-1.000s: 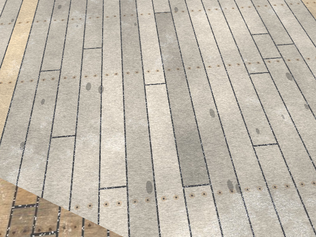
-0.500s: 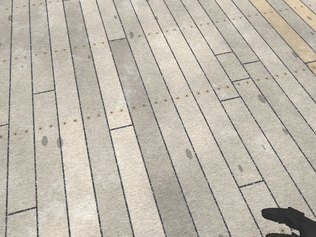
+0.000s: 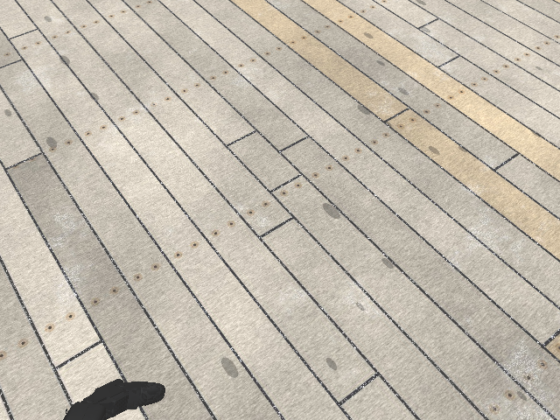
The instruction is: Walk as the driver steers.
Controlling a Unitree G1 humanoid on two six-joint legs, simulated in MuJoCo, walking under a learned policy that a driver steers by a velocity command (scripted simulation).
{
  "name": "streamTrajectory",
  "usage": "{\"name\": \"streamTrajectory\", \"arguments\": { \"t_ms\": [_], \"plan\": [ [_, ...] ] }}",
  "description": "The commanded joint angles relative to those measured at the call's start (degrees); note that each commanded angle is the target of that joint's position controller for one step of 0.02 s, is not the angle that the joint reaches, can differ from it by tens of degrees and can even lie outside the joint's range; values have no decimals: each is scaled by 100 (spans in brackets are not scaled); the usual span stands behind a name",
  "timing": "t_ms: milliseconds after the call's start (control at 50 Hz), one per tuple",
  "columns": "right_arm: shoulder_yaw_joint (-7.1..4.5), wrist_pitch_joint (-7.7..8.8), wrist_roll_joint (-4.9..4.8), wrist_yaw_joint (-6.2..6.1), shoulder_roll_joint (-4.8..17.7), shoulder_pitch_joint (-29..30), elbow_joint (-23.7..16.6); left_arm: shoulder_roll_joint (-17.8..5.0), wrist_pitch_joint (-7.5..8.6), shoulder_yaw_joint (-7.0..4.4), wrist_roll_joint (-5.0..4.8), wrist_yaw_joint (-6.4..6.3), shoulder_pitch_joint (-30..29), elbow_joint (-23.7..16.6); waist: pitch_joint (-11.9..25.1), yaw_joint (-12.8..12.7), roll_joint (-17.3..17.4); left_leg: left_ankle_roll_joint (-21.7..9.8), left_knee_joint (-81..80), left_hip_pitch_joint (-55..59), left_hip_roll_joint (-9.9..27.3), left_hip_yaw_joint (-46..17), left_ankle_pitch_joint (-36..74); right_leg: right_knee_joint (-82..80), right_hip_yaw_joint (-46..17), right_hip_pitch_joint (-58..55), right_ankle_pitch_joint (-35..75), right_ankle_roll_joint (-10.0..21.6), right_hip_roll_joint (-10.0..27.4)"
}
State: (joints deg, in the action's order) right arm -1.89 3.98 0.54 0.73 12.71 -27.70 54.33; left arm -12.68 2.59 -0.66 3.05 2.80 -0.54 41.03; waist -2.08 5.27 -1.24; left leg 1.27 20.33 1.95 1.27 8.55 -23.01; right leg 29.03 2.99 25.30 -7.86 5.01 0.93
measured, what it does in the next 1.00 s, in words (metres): walks ahead, turning left: left foot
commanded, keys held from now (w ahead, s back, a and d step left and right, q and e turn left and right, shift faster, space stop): w+q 1.00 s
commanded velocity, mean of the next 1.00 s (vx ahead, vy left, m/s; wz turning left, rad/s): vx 0.50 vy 0.00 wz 0.49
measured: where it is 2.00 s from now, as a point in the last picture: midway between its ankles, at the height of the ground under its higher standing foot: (91, 272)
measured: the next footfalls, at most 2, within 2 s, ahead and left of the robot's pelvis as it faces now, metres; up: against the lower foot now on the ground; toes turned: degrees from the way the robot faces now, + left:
left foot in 0.54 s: +0.39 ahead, +0.14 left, +0.00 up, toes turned +22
right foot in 1.06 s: +0.74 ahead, +0.13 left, +0.00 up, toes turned +38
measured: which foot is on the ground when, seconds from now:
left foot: down 0.00-0.02, up 0.04-0.52, down 0.54-1.00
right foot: down 0.00-0.54, up 0.56-1.00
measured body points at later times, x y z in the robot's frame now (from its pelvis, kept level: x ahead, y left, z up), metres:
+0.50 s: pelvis +0.24 +0.02 +0.00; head +0.28 +0.04 +0.44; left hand +0.15 +0.27 -0.15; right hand +0.49 -0.15 -0.11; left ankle +0.35 +0.14 -0.71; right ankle +0.10 -0.10 -0.73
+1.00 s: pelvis +0.49 +0.12 +0.01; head +0.52 +0.15 +0.46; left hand +0.55 +0.43 -0.09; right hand +0.62 -0.14 -0.11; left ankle +0.35 +0.13 -0.73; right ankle +0.70 +0.08 -0.70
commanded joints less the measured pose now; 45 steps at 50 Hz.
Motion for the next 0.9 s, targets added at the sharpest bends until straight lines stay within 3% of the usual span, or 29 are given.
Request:
{"name": "streamTrajectory", "arguments": {
  "t_ms": [20,40,60,80,100,120,140,180,220,300,360,420,480,500,520,540,560,580,600,620,640,680,720,760,780,820,900],
  "plan": [
    [-17,55,-142,14,366,154,-690,-1527,183,-463,229,-262,2679,348,1960,-1364,-735,-545,3638,-2653,295,-235,1413,-483,-2308,-4371,-356,624,2009],
    [-107,-8,-145,-32,526,-144,-651,-1762,91,-555,-1,-303,2644,380,2303,-1218,-1211,-536,4757,-3609,-302,-671,-808,-1143,-3795,-4412,-248,1019,2684],
    [-214,-86,-56,-68,835,236,-594,-1333,65,-457,-100,-299,2184,332,1421,-1078,-467,-609,5009,-3899,81,-1130,-451,-1177,-2950,-3704,-476,841,2320],
    [-193,-77,-59,-32,677,446,-611,-898,108,-332,-139,-282,1758,323,657,-884,-406,-604,4787,-3895,258,-1115,-14,-1433,-2191,-2886,-355,652,1991],
    [-198,-109,-50,-12,580,460,-547,-638,150,-265,-144,-269,1526,338,318,-714,-359,-573,4523,-3680,382,-1089,278,-1693,-1648,-2351,-240,424,1713],
    [-224,-193,45,23,546,441,-487,-487,192,-217,-173,-289,1426,390,71,-566,-357,-534,4385,-3507,441,-1093,468,-1847,-1187,-1991,0,204,1434],
    [-213,-265,94,73,435,262,-472,-549,237,-234,-182,-309,1420,413,149,-448,-608,-471,4407,-3314,438,-1029,606,-1934,-991,-1804,164,249,1478],
    [-250,-345,102,129,398,502,-517,-493,361,-241,-212,-304,1585,521,-15,-395,-338,-431,4476,-3512,444,-1031,883,-2028,-564,-1766,843,229,1360],
    [-253,-388,108,181,361,862,-658,-618,407,-297,-223,-335,1680,594,-22,-394,-324,-353,4352,-3905,514,-997,1314,-2203,-318,-1900,686,310,1408],
    [-202,-384,121,253,290,1667,-951,-568,401,-289,-187,-347,1958,774,-278,-505,-262,-280,3398,-4248,507,-858,2000,-2197,303,-2045,1067,367,1327],
    [-122,-360,145,333,227,2301,-1213,-740,386,-326,-189,-371,2141,867,-376,-654,-323,-389,2382,-3941,425,-524,2332,-2158,663,-2177,1335,310,1386],
    [-113,-359,173,366,309,2627,-1392,-855,317,-360,-177,-404,2388,1004,-445,-733,-234,-628,1877,-3858,279,-248,1958,-1868,897,-2762,2125,247,1513],
    [-184,-364,189,303,462,2349,-1390,-1098,209,-413,-160,-442,2364,1044,-105,-541,-410,-967,1640,-3117,-236,114,1111,-801,1183,-3181,4512,110,1521],
    [-240,-343,183,264,555,1911,-1287,-1197,143,-440,-152,-444,2338,1044,183,-339,-427,-1113,1557,-2637,-470,170,797,-13,1225,-3231,5094,101,1515],
    [-322,-284,199,204,672,1178,-1077,-1272,81,-456,-170,-432,2273,1009,623,0,-307,-1276,1178,-1722,-680,119,850,1143,1295,-2949,4806,24,1451],
    [-485,-245,268,109,1092,266,-813,-1182,71,-425,-170,-412,2222,876,1182,402,165,-1545,790,-273,-200,-766,600,2788,1326,-1854,3241,-179,1289],
    [-685,-282,206,54,1896,495,-938,-482,138,-285,-281,-309,2380,374,1655,-52,1823,-2477,233,1546,1620,-4113,542,5134,1151,923,-1854,-602,25],
    [-687,-348,64,35,1903,314,-1065,-912,207,-342,-196,-276,1810,226,1961,229,749,-2661,-429,1678,1904,-5212,917,5686,-281,1669,-2172,-600,-188],
    [-629,-364,32,-27,1690,549,-953,-805,268,-307,-237,-250,1379,109,1186,121,382,-2465,-404,1133,1791,-4183,1276,5518,-504,1985,-1615,-519,201],
    [-527,-336,-6,-51,1310,782,-901,-756,326,-276,-255,-266,1486,166,534,-171,36,-2162,-458,187,1536,-3535,1940,4800,-467,1701,-1190,-488,451],
    [-462,-282,-13,-69,1120,1002,-909,-735,286,-285,-173,-278,1476,186,287,-400,-83,-1914,-477,-343,1172,-3044,2511,4314,-511,1366,-1124,-504,594],
    [-391,-191,-59,-53,960,1243,-992,-697,61,-269,-19,-271,1809,252,336,-676,142,-1872,-647,-1066,893,-2624,3100,3935,-501,669,-1098,-630,623],
    [-402,-90,-67,-22,1040,1111,-941,-621,-70,-260,-12,-228,1720,194,328,-723,142,-1845,-709,-1217,659,-2353,3290,3508,-400,672,-978,-731,595],
    [-419,-77,-57,-19,1110,977,-940,-599,-130,-258,-17,-198,1391,105,257,-630,121,-1654,-861,-1195,435,-2251,2747,3142,-319,949,-473,-791,557],
    [-430,-71,-53,-14,1182,774,-921,-570,-131,-237,-28,-196,1158,-29,136,-543,377,-1709,-876,-1230,544,-2394,2909,2809,-332,1075,-323,-826,593],
    [-428,-78,-63,-8,1117,554,-879,-616,-121,-231,-44,-205,589,-197,-22,-338,405,-1632,-906,-1033,494,-2478,2647,2205,-358,1337,79,-881,556],
    [-456,-95,-33,-45,1233,195,-875,-594,-65,-188,-101,-154,22,-393,61,-84,419,-1527,-676,-457,526,-2652,2736,1327,-412,1450,576,-858,329]
  ]
}}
